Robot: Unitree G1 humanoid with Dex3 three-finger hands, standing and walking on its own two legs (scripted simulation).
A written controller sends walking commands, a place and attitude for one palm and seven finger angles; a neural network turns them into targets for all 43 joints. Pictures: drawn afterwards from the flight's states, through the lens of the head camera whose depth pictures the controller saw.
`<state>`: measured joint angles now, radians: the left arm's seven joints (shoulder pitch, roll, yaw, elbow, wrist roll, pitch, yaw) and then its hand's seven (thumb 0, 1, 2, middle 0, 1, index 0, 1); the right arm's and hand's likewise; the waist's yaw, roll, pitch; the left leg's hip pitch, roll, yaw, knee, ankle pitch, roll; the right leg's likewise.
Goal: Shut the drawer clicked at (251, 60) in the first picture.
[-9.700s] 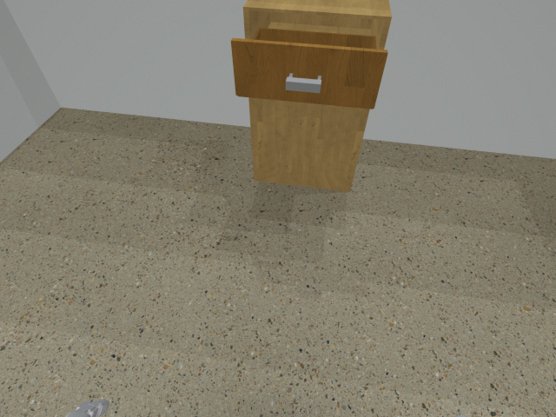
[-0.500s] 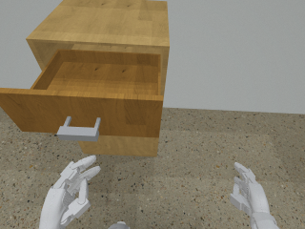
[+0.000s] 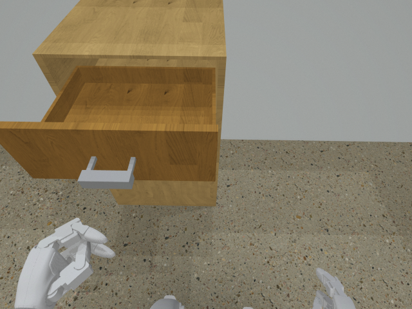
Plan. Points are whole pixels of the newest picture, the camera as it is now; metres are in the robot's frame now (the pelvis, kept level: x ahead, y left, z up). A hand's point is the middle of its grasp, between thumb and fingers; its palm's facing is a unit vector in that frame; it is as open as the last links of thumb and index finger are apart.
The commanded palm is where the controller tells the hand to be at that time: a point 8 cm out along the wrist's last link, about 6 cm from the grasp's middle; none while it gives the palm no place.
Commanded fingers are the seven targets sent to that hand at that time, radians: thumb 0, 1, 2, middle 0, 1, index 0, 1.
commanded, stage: raise the hand and make a fist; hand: left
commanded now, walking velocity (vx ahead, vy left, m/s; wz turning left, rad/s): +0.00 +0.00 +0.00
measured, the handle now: (110, 170) +0.39 +0.23 +0.03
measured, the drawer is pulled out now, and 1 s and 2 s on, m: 0.27 0.27 0.27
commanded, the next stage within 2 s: bring the fist close to the handle in 1.04 s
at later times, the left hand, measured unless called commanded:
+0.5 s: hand (84, 254) +0.19 +0.19 +0.11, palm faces +0.02 -1.00 -0.04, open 3.2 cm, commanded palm +0.16 +0.24 +0.12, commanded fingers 0.00 0.90 0.90 -1.40 -1.60 -1.40 -1.60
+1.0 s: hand (89, 247) +0.19 +0.18 +0.12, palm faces +0.04 -1.00 -0.08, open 3.3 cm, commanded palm +0.16 +0.23 +0.13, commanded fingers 0.00 0.90 0.90 -1.40 -1.60 -1.40 -1.60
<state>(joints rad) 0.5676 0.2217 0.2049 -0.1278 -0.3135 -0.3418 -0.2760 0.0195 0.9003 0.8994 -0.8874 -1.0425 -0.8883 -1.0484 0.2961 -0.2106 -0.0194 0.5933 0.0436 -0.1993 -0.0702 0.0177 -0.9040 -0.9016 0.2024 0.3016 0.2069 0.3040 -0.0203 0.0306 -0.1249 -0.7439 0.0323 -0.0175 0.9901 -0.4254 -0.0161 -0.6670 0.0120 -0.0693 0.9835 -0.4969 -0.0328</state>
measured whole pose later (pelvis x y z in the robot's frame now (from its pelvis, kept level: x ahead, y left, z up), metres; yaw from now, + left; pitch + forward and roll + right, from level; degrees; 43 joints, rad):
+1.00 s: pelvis +0.02 +0.01 +0.02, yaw +1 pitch +6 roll -1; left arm 0.65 0.22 0.10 -0.39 -0.24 -0.20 -0.15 0.02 0.90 0.90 -1.40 -1.60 -1.40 -1.60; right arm 0.28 -0.24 0.01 0.52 0.05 -0.21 -0.04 0.02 -0.91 -0.90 0.20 0.30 0.20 0.30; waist 0.01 0.04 -0.11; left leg -0.55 0.02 -0.01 0.87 -0.42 0.00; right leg -0.47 0.00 -0.07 0.85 -0.48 -0.02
